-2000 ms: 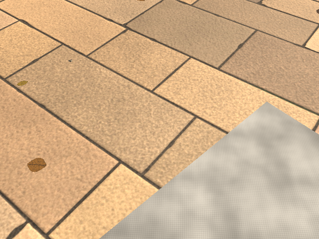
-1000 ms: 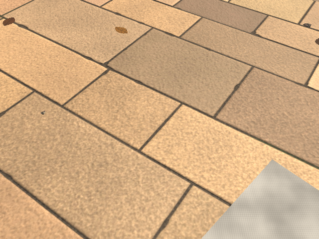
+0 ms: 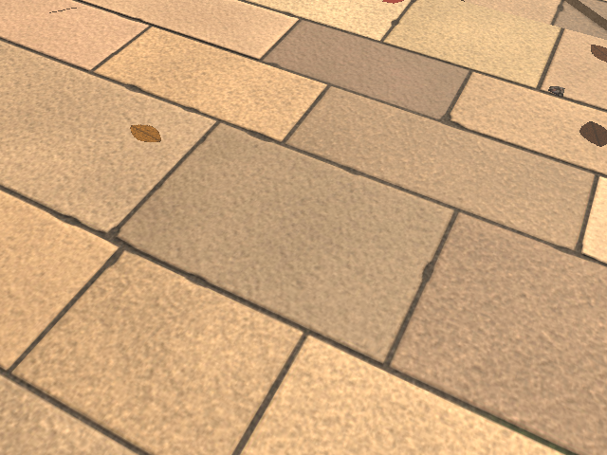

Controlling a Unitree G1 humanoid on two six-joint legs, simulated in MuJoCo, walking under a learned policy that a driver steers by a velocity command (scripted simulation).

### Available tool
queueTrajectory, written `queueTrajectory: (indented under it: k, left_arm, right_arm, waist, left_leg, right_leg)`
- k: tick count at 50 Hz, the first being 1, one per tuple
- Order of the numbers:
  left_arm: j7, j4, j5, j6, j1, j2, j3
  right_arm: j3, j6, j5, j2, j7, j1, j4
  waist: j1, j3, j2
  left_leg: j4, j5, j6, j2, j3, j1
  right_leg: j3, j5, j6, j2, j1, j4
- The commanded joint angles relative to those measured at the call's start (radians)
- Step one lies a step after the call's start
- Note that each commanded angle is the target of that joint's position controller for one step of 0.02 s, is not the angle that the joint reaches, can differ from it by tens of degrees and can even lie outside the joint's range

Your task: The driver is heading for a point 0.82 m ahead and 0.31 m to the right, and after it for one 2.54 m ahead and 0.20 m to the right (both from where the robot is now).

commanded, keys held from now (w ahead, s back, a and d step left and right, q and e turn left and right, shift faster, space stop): w+e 0.70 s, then w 0.30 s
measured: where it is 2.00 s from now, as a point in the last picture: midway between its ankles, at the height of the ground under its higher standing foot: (436, 336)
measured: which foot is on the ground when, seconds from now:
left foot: down 0.00-0.40, up 0.42-0.90, down 0.92-1.00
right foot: up 0.00-0.38, down 0.40-0.94, up 0.96-1.00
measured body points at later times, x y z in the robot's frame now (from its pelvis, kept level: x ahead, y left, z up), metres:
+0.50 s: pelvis +0.24 -0.09 -0.01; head +0.28 -0.11 +0.43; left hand +0.46 +0.13 -0.11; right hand +0.25 -0.38 -0.14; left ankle +0.15 +0.10 -0.64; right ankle +0.29 -0.17 -0.74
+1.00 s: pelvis +0.53 -0.15 -0.01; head +0.55 -0.16 +0.44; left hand +0.70 +0.07 -0.14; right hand +0.57 -0.47 -0.10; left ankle +0.64 -0.10 -0.74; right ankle +0.34 -0.19 -0.66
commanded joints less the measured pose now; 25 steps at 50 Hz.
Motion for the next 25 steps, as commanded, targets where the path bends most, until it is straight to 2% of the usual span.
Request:
queueTrajectory:
  k: [1,3,5,9,12,15,17,18,19,20,21,22,23,24,25]
  left_arm:
    - [-0.003,-0.067,-0.002,0.016,0.041,0.022,0.018]
    - [-0.003,-0.096,0.005,0.03,-0.003,0.023,0.021]
    - [-0.006,-0.12,0.01,0.032,-0.05,0.026,0.022]
    - [-0.032,-0.163,0.013,0.023,-0.17,0.016,0.013]
    - [-0.052,-0.21,0.014,0.022,-0.274,0.01,0.003]
    - [-0.069,-0.253,0.011,0.026,-0.323,0.023,0.004]
    - [-0.074,-0.265,0.012,0.031,-0.287,0.052,0.018]
    - [-0.074,-0.253,0.011,0.033,-0.212,0.079,0.034]
    - [-0.069,-0.213,0.008,0.033,-0.06,0.122,0.062]
    - [-0.049,-0.165,0.008,0.04,0.119,0.209,0.103]
    - [-0.04,-0.167,-0.001,0.033,0.097,0.335,0.118]
    - [-0.046,-0.203,0.015,0.015,0.136,0.266,0.093]
    - [-0.052,-0.192,0.025,-0.001,0.104,0.199,0.072]
    - [-0.052,-0.201,0.019,-0.008,0.041,0.165,0.061]
    - [-0.05,-0.219,0.018,-0.008,-0.043,0.128,0.048]
  right_arm:
    - [-0.024,-0.014,-0.005,-0.093,-0.005,0.02,-0.019]
    - [-0.034,-0.018,-0.006,-0.118,-0.013,0.033,-0.005]
    - [-0.04,-0.013,-0.008,-0.135,-0.021,0.051,0.006]
    - [-0.047,0.0,-0.004,-0.165,-0.033,0.073,0.011]
    - [-0.055,0.015,0.007,-0.187,-0.037,0.119,0.022]
    - [-0.063,0.035,0.023,-0.209,-0.036,0.142,0.032]
    - [-0.071,0.047,0.03,-0.236,-0.037,0.121,0.024]
    - [-0.074,0.055,0.035,-0.249,-0.039,0.107,0.02]
    - [-0.073,0.063,0.04,-0.249,-0.04,0.085,0.013]
    - [-0.061,0.059,0.023,-0.22,-0.042,0.094,-0.002]
    - [-0.011,0.031,-0.02,-0.058,-0.028,0.176,-0.064]
    - [-0.015,-0.016,0.022,-0.119,-0.014,0.092,-0.081]
    - [-0.03,-0.037,0.061,-0.169,-0.007,-0.014,-0.112]
    - [-0.025,-0.046,0.049,-0.158,-0.012,-0.019,-0.109]
    - [-0.031,-0.042,0.024,-0.163,-0.019,-0.006,-0.091]
  waist:
    - [0.004,-0.034,0.146]
    - [0.005,-0.009,0.115]
    - [-0.002,0.006,0.095]
    - [-0.037,0.033,0.086]
    - [-0.076,0.067,0.078]
    - [-0.077,0.08,0.093]
    - [-0.036,0.036,0.125]
    - [0.012,-0.015,0.138]
    - [0.1,-0.091,0.119]
    - [0.171,-0.184,0.034]
    - [0.044,-0.239,-0.251]
    - [0.104,-0.387,-0.142]
    - [0.117,-0.25,-0.073]
    - [0.074,-0.178,-0.015]
    - [0.027,-0.124,0.026]
  left_leg:
    - [-0.281,0.072,0.142,0.271,-0.223,0.148]
    - [-0.302,0.139,0.155,0.279,-0.161,0.148]
    - [-0.312,0.178,0.158,0.281,-0.105,0.174]
    - [-0.315,0.205,0.136,0.266,0.009,0.217]
    - [-0.301,0.202,0.128,0.288,0.055,0.288]
    - [-0.244,0.277,0.106,0.315,0.087,0.377]
    - [-0.128,0.571,0.085,0.315,0.123,0.401]
    - [-0.005,0.736,0.073,0.306,0.141,0.398]
    - [0.199,0.799,0.046,0.268,0.172,0.344]
    - [0.499,0.564,-0.005,0.227,0.174,0.11]
    - [0.858,-0.366,-0.066,0.033,0.102,-0.36]
    - [0.983,-0.443,-0.048,-0.008,-0.149,-0.472]
    - [0.978,-0.343,-0.019,0.036,-0.163,-0.565]
    - [0.895,-0.249,0.0,0.081,-0.164,-0.531]
    - [0.808,-0.193,-0.005,0.117,-0.167,-0.449]
  right_leg:
    - [0.045,0.089,0.001,-0.104,-0.161,0.01]
    - [0.052,0.15,0.008,-0.11,-0.214,-0.032]
    - [0.059,0.226,0.018,-0.108,-0.26,-0.114]
    - [0.0,0.374,0.019,-0.095,-0.248,-0.328]
    - [-0.055,0.368,0.007,-0.084,-0.256,-0.434]
    - [-0.097,0.267,-0.022,-0.063,-0.246,-0.497]
    - [-0.154,0.17,-0.058,-0.006,-0.135,-0.515]
    - [-0.186,0.133,-0.081,0.04,-0.025,-0.527]
    - [-0.208,0.189,-0.116,0.096,0.184,-0.601]
    - [-0.07,0.209,-0.167,0.048,0.501,-0.633]
    - [0.486,0.092,-0.336,-0.218,0.814,-0.721]
    - [0.779,-0.029,-0.392,-0.303,0.871,-0.894]
    - [0.643,0.063,-0.331,-0.279,0.803,-0.91]
    - [0.509,0.149,-0.293,-0.237,0.662,-0.897]
    - [0.4,0.246,-0.26,-0.194,0.512,-0.901]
